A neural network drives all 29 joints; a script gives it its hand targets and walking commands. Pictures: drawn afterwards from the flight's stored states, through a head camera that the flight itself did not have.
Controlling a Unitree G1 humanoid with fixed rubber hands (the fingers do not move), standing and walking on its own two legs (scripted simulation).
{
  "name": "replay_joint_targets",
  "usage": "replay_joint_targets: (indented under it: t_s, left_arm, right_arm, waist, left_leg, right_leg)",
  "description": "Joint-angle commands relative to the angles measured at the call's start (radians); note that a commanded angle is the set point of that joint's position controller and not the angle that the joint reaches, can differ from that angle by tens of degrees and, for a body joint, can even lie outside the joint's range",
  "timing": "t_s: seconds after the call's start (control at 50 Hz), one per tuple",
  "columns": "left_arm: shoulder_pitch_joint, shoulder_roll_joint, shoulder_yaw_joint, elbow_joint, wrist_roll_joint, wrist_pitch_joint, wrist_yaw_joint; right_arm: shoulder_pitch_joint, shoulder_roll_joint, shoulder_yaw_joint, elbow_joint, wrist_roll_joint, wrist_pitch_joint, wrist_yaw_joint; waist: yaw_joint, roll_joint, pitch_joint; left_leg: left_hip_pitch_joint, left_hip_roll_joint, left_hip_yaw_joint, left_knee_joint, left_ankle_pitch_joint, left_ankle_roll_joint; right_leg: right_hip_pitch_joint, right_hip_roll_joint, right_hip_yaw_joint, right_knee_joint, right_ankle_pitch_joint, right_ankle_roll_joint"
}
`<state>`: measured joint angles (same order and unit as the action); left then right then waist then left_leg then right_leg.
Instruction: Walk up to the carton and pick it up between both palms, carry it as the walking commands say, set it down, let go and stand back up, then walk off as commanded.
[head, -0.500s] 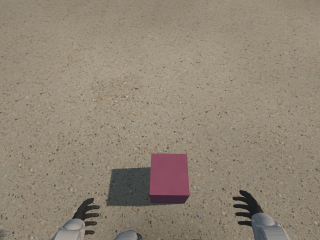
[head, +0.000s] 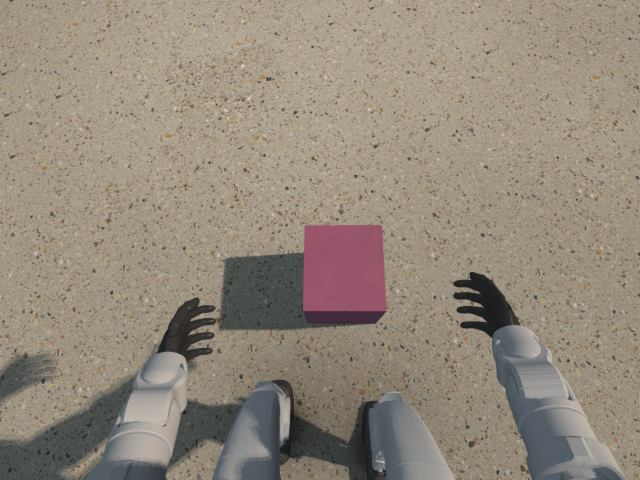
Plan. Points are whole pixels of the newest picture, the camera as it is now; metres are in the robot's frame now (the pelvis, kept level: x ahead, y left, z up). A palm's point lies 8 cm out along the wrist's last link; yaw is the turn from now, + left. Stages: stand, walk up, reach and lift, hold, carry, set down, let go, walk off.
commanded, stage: reach and lift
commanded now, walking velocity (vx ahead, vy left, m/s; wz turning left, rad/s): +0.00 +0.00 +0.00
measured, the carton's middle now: (342, 277) +0.48 -0.02 -0.61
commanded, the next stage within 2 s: none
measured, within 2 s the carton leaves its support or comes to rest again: neither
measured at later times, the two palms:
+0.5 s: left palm (223, 256) +0.40 +0.19 -0.16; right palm (459, 243) +0.42 -0.19 -0.16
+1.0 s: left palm (231, 216) +0.48 +0.19 -0.19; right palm (441, 209) +0.50 -0.17 -0.18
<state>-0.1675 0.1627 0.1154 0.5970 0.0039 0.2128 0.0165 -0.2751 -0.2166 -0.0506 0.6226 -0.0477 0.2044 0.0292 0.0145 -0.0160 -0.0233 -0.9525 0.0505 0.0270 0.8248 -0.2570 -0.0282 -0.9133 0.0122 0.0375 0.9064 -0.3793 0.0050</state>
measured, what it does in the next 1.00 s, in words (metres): lowers itself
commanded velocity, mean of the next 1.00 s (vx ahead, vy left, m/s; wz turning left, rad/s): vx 0.00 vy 0.00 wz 0.00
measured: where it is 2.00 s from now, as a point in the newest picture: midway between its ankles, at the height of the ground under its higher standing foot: (327, 448)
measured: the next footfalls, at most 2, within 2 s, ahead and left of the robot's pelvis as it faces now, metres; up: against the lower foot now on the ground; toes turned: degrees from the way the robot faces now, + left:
none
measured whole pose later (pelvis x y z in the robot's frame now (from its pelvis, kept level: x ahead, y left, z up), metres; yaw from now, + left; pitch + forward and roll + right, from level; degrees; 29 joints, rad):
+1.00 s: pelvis -0.01 +0.01 -0.06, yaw -1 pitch +51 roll +0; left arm -1.05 0.16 0.36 0.82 0.10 0.09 0.08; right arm -1.13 -0.22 -0.30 0.93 -0.07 0.08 -0.02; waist 0.01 -0.01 -0.11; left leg -1.62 0.05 -0.01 0.95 -0.22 -0.03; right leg -1.58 0.03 0.04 1.02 -0.33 0.01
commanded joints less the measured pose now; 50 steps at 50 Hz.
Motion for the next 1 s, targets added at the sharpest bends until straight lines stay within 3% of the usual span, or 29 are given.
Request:
replay_joint_targets:
  t_s: [0.0, 0.04, 0.06, 0.08, 0.1, 0.12, 0.14, 0.24, 0.34, 0.38, 0.4, 0.46, 0.48, 0.5, 0.52, 0.62, 0.66, 0.68, 0.7, 0.74, 0.78, 0.8, 0.82, 0.84, 0.88, 0.9, 0.92, 0.94, 0.98]
  left_arm:
    - [-0.333, 0.128, 0.053, -0.169, -0.006, 0.025, 0.023]
    - [-0.407, 0.118, 0.052, -0.155, -0.006, 0.059, 0.033]
    - [-0.434, 0.131, 0.07, -0.14, 0.005, 0.063, 0.032]
    - [-0.492, 0.1, 0.063, -0.115, -0.003, 0.073, 0.036]
    - [-0.469, 0.125, 0.08, -0.075, 0.021, 0.083, 0.051]
    - [-0.532, 0.108, 0.072, -0.038, 0.009, 0.08, 0.05]
    - [-0.542, 0.098, 0.081, -0.01, 0.003, 0.083, 0.048]
    - [-0.63, 0.045, 0.111, 0.036, 0.025, 0.041, 0.08]
    - [-0.585, -0.036, 0.111, 0.009, 0.029, -0.068, 0.107]
    - [-0.671, -0.037, 0.107, -0.05, 0.032, -0.108, 0.117]
    - [-0.667, -0.027, 0.111, -0.008, 0.042, -0.119, 0.116]
    - [-0.815, 0.014, 0.146, -0.083, 0.044, -0.153, 0.126]
    - [-0.84, 0.023, 0.15, -0.046, 0.05, -0.154, 0.128]
    - [-0.905, 0.047, 0.168, -0.064, 0.052, -0.164, 0.127]
    - [-0.889, 0.034, 0.157, 0.001, 0.046, -0.153, 0.127]
    - [-0.87, 0.092, 0.253, 0.098, 0.061, -0.154, 0.091]
    - [-0.968, 0.118, 0.251, 0.044, 0.059, -0.165, 0.083]
    - [-1.0, 0.138, 0.229, 0.074, 0.067, -0.158, 0.077]
    - [-0.995, 0.139, 0.289, 0.124, 0.08, -0.158, 0.076]
    - [-1.02, 0.089, 0.251, 0.16, 0.064, -0.16, 0.058]
    - [-1.039, 0.082, 0.259, 0.202, 0.065, -0.137, 0.052]
    - [-1.061, 0.123, 0.285, 0.127, 0.096, -0.152, 0.048]
    - [-1.094, 0.113, 0.282, 0.116, 0.08, -0.15, 0.041]
    - [-1.076, 0.062, 0.25, 0.131, 0.061, -0.155, 0.046]
    - [-1.1, 0.094, 0.263, 0.18, 0.125, -0.146, 0.042]
    - [-1.112, 0.091, 0.271, 0.206, 0.128, -0.14, 0.039]
    - [-1.065, 0.067, 0.286, 0.247, 0.156, -0.125, 0.042]
    - [-1.1, 0.061, 0.285, 0.207, 0.165, -0.13, 0.041]
    - [-1.144, 0.067, 0.276, 0.203, 0.148, -0.131, 0.045]
  right_arm:
    - [-0.236, -0.051, -0.12, -0.022, 0.048, 0.036, -0.025]
    - [-0.302, -0.095, -0.179, 0.02, 0.017, 0.069, -0.022]
    - [-0.32, -0.068, -0.143, 0.057, 0.039, 0.076, -0.024]
    - [-0.408, -0.091, -0.165, 0.04, 0.034, 0.07, -0.027]
    - [-0.366, -0.071, -0.137, 0.107, 0.043, 0.083, -0.022]
    - [-0.494, -0.119, -0.175, 0.033, 0.024, 0.065, -0.032]
    - [-0.502, -0.116, -0.164, 0.067, 0.025, 0.065, -0.033]
    - [-0.639, -0.154, -0.241, 0.075, -0.011, 0.004, -0.04]
    - [-0.538, -0.137, -0.27, 0.16, 0.003, -0.108, -0.031]
    - [-0.615, -0.155, -0.291, 0.096, 0.009, -0.147, -0.033]
    - [-0.57, -0.117, -0.264, 0.145, 0.036, -0.158, -0.037]
    - [-0.716, -0.157, -0.267, 0.081, 0.052, -0.188, -0.03]
    - [-0.762, -0.12, -0.236, 0.107, 0.083, -0.186, -0.034]
    - [-0.827, -0.129, -0.231, 0.078, 0.087, -0.196, -0.038]
    - [-0.831, -0.146, -0.253, 0.121, 0.06, -0.189, -0.045]
    - [-0.891, -0.121, -0.255, 0.096, 0.013, -0.163, -0.069]
    - [-0.955, -0.109, -0.262, 0.042, 0.009, -0.157, -0.076]
    - [-0.988, -0.086, -0.269, 0.083, 0.017, -0.145, -0.079]
    - [-0.988, -0.063, -0.262, 0.119, -0.004, -0.142, -0.074]
    - [-1.015, -0.05, -0.266, 0.136, -0.001, -0.142, -0.065]
    - [-1.051, -0.079, -0.285, 0.159, -0.027, -0.13, -0.061]
    - [-1.009, -0.058, -0.295, 0.112, -0.016, -0.129, -0.061]
    - [-1.048, -0.05, -0.284, 0.124, -0.03, -0.127, -0.057]
    - [-1.021, -0.065, -0.311, 0.157, -0.04, -0.134, -0.053]
    - [-1.03, -0.038, -0.331, 0.229, -0.037, -0.124, -0.047]
    - [-1.016, -0.051, -0.348, 0.273, -0.047, -0.12, -0.037]
    - [-0.968, -0.073, -0.388, 0.304, -0.066, -0.116, -0.035]
    - [-1.029, -0.087, -0.398, 0.23, -0.055, -0.13, -0.027]
    - [-1.087, -0.076, -0.373, 0.225, -0.054, -0.135, -0.023]
  waist:
    - [-0.033, 0.003, -0.434]
    - [-0.069, 0.002, -0.443]
    - [-0.038, 0.02, -0.391]
    - [-0.051, 0.018, -0.414]
    - [-0.012, 0.049, -0.397]
    - [-0.051, -0.025, -0.423]
    - [-0.031, 0.002, -0.459]
    - [-0.037, 0.002, -0.547]
    - [-0.076, 0.041, -0.872]
    - [-0.079, 0.026, -0.991]
    - [-0.068, 0.082, -0.995]
    - [-0.049, 0.088, -1.021]
    - [-0.009, 0.085, -1.05]
    - [-0.01, 0.046, -1.046]
    - [-0.049, 0.031, -1.065]
    - [-0.021, -0.067, -1.177]
    - [-0.019, -0.08, -1.286]
    - [-0.001, -0.037, -1.199]
    - [0.018, -0.11, -1.132]
    - [-0.008, -0.07, -1.112]
    - [-0.017, -0.094, -1.054]
    - [0.008, -0.038, -1.069]
    - [-0.008, -0.107, -1.103]
    - [-0.029, -0.058, -1.089]
    - [-0.003, -0.004, -0.978]
    - [-0.03, -0.013, -0.913]
    - [-0.028, 0.049, -0.86]
    - [-0.025, 0.064, -0.845]
    - [-0.007, 0.03, -0.896]
  left_leg:
    - [0.378, -0.084, -0.003, 0.027, -0.021, 0.01]
    - [0.331, -0.081, -0.011, 0.041, -0.069, -0.01]
    - [0.316, -0.081, 0.005, 0.049, -0.12, -0.011]
    - [0.34, -0.085, 0.006, 0.05, -0.153, -0.009]
    - [0.304, -0.091, 0.012, 0.042, -0.134, -0.011]
    - [0.283, -0.086, 0.003, 0.064, -0.105, -0.002]
    - [0.296, -0.094, 0.0, 0.062, -0.132, -0.003]
    - [0.256, -0.102, -0.021, 0.076, -0.035, -0.022]
    - [0.439, -0.1, -0.069, 0.152, 0.518, -0.024]
    - [0.448, -0.098, -0.084, 0.182, 0.659, -0.025]
    - [0.491, -0.102, -0.082, 0.203, 0.74, -0.013]
    - [0.46, -0.084, -0.099, 0.226, 0.784, -0.009]
    - [0.46, -0.098, -0.091, 0.223, 0.737, -0.001]
    - [0.369, -0.094, -0.078, 0.219, 0.692, -0.001]
    - [0.308, -0.097, -0.084, 0.212, 0.651, 0.003]
    - [0.081, -0.116, -0.02, 0.193, 0.559, -0.003]
    - [0.007, -0.133, 0.006, 0.181, 0.51, -0.004]
    - [-0.006, -0.13, 0.007, 0.181, 0.505, 0.0]
    - [-0.079, -0.132, 0.005, 0.176, 0.511, 0.004]
    - [-0.109, -0.13, 0.015, 0.157, 0.457, 0.004]
    - [-0.081, -0.125, -0.001, 0.163, 0.42, 0.007]
    - [-0.021, -0.126, 0.012, 0.16, 0.479, 0.0]
    - [-0.079, -0.125, 0.004, 0.168, 0.483, -0.004]
    - [-0.042, -0.127, -0.003, 0.163, 0.496, -0.008]
    - [-0.003, -0.116, -0.008, 0.193, 0.452, -0.003]
    - [-0.065, -0.106, -0.003, 0.206, 0.355, -0.008]
    - [-0.039, -0.113, -0.017, 0.211, 0.33, -0.015]
    - [-0.043, -0.108, -0.009, 0.219, 0.315, -0.017]
    - [-0.101, -0.111, 0.004, 0.26, 0.278, -0.018]
  right_leg:
    - [-0.012, 0.021, -0.049, -0.116, -0.036, 0.024]
    - [-0.049, 0.026, -0.063, -0.089, -0.067, 0.016]
    - [-0.072, 0.017, -0.04, -0.114, -0.138, 0.011]
    - [-0.095, 0.02, -0.054, -0.115, -0.185, 0.014]
    - [-0.099, 0.025, -0.048, -0.101, -0.154, 0.01]
    - [-0.13, 0.028, -0.06, -0.091, -0.124, 0.02]
    - [-0.095, 0.024, -0.06, -0.094, -0.137, 0.016]
    - [-0.172, 0.043, -0.079, -0.024, 0.003, 0.022]
    - [-0.198, 0.072, -0.081, 0.044, 0.386, 0.03]
    - [-0.241, 0.092, -0.068, 0.049, 0.473, 0.035]
    - [-0.282, 0.088, -0.053, 0.036, 0.518, 0.035]
    - [-0.413, 0.085, -0.026, 0.035, 0.513, 0.028]
    - [-0.361, 0.085, -0.026, 0.043, 0.499, 0.037]
    - [-0.32, 0.08, -0.021, 0.035, 0.539, 0.035]
    - [-0.283, 0.082, -0.027, 0.044, 0.554, 0.042]
    - [0.01, 0.065, -0.003, 0.055, 0.698, 0.061]
    - [0.137, 0.063, -0.001, 0.068, 0.735, 0.07]
    - [0.021, 0.062, 0.01, 0.065, 0.691, 0.067]
    - [0.016, 0.068, -0.002, 0.075, 0.698, 0.078]
    - [0.029, 0.064, -0.002, 0.055, 0.664, 0.069]
    - [-0.035, 0.067, -0.025, 0.055, 0.554, 0.062]
    - [-0.083, 0.066, -0.016, 0.037, 0.583, 0.062]
    - [-0.016, 0.066, -0.018, 0.053, 0.622, 0.058]
    - [-0.065, 0.073, -0.04, 0.066, 0.615, 0.06]
    - [-0.287, 0.08, -0.044, 0.072, 0.461, 0.058]
    - [-0.328, 0.082, -0.054, 0.075, 0.387, 0.049]
    - [-0.436, 0.087, -0.068, 0.097, 0.321, 0.052]
    - [-0.47, 0.083, -0.075, 0.096, 0.296, 0.051]
    - [-0.456, 0.076, -0.066, 0.134, 0.275, 0.047]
